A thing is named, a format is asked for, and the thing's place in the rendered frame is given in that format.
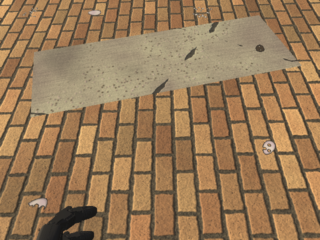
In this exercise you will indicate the left robot hand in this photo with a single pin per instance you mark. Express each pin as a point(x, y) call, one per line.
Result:
point(65, 219)

